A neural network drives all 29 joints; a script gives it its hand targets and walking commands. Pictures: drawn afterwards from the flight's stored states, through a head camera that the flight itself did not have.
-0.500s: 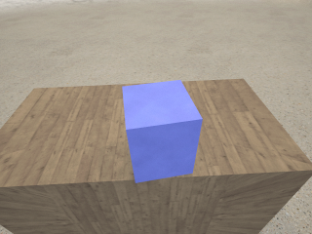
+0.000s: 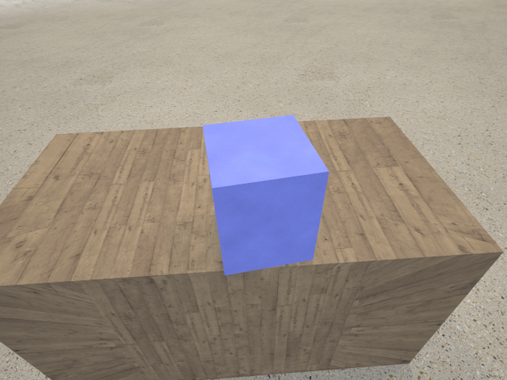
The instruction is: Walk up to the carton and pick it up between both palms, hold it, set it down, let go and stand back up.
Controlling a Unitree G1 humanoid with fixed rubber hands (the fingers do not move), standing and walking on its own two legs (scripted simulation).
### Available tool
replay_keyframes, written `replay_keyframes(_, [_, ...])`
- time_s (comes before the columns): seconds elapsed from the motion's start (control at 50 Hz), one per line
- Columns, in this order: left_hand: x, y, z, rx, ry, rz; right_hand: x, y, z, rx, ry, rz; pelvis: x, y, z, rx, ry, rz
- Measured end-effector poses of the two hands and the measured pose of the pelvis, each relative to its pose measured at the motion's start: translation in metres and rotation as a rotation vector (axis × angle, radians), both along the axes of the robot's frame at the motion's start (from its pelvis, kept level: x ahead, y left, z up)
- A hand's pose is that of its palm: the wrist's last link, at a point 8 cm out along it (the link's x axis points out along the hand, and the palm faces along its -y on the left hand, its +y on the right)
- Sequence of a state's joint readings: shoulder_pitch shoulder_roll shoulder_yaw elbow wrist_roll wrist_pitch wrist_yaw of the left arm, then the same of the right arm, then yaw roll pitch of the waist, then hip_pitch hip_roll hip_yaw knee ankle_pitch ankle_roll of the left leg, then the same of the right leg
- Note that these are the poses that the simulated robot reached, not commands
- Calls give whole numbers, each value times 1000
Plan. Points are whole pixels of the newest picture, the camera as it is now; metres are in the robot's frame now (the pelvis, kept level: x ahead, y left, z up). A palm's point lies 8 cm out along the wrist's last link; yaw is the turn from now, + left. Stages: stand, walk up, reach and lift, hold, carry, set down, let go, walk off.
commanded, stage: stand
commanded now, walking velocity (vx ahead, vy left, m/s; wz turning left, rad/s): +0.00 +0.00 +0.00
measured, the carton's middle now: (259, 194) +0.51 +0.00 +0.03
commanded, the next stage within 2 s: none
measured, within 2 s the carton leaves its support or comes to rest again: neither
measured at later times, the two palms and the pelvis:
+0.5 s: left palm out of the picture -0.02 +0.25 -0.14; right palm out of the picture -0.01 -0.24 -0.14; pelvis -0.01 +0.01 +0.00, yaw +0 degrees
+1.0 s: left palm out of the picture +0.04 +0.25 -0.13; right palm out of the picture +0.03 -0.23 -0.13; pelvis +0.03 +0.01 +0.00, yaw -1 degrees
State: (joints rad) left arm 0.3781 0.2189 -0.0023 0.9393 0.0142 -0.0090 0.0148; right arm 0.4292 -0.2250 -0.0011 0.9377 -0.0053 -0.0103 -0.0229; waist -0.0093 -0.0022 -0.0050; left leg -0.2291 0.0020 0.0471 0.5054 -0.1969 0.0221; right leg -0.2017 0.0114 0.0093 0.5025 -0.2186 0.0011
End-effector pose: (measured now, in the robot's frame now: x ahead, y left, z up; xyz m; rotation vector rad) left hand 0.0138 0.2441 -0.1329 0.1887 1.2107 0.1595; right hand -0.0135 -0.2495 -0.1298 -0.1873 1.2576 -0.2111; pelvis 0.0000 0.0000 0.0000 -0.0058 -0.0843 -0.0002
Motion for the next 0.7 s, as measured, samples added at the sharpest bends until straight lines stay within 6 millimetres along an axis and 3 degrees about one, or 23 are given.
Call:
replay_keyframes(0.14, [-23, 5, -4, 3, 55, 16, -11, 5, -3, 1, 20, -14, -7, 5, -2, 3, 9, -5])
replay_keyframes(0.32, [-35, 8, -5, 5, 86, 36, -6, 10, -6, 6, 14, -19, -10, 9, -3, 8, 20, -5])
replay_keyframes(0.5, [-32, 8, -5, 5, 90, 48, 4, 13, -8, 10, 6, -23, -7, 12, -3, 9, 27, -4])
replay_keyframes(0.7, [-15, 8, -4, 4, 90, 47, 17, 17, -8, 14, 13, -36, 6, 13, -2, 7, 36, -7])
